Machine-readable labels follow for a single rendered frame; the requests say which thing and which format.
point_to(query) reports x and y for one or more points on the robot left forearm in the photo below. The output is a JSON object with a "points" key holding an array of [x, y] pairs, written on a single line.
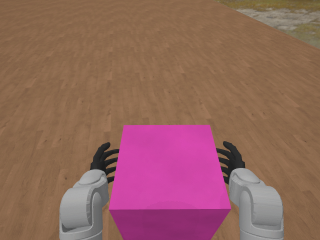
{"points": [[80, 211]]}

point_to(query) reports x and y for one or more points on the robot right forearm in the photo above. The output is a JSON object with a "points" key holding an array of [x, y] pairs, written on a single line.
{"points": [[260, 207]]}

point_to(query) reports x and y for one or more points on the carton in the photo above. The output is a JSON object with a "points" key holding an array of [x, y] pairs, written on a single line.
{"points": [[168, 184]]}

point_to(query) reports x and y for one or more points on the robot right hand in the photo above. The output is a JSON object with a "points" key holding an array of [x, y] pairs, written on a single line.
{"points": [[234, 162]]}

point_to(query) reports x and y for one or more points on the robot left hand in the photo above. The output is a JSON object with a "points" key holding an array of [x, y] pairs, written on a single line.
{"points": [[99, 162]]}

